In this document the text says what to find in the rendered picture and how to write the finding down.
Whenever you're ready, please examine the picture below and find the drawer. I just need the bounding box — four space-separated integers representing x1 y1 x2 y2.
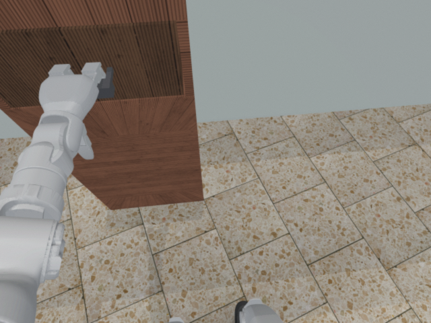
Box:
0 20 184 108

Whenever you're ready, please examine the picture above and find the left robot upper arm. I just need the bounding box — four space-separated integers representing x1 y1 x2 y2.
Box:
0 216 65 323

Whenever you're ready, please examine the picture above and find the robot left hand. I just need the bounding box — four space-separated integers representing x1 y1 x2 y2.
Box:
39 62 106 159

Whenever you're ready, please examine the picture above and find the cabinet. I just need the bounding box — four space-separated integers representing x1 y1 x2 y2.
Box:
0 0 204 210

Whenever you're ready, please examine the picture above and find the right robot shin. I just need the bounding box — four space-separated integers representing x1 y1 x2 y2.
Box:
244 299 262 308

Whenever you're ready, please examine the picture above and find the robot right thigh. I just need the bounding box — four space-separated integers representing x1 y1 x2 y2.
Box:
240 304 284 323

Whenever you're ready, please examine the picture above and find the handle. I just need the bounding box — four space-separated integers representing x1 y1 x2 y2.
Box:
48 67 115 99

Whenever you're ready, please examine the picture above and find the robot left forearm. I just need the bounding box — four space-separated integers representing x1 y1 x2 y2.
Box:
0 110 84 222

